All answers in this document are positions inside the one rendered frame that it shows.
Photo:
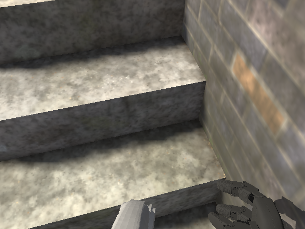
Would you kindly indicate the left robot thigh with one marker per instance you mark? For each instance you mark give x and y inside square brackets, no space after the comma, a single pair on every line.
[135,214]

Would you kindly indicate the right robot hand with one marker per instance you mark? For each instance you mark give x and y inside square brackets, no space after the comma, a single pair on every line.
[264,214]

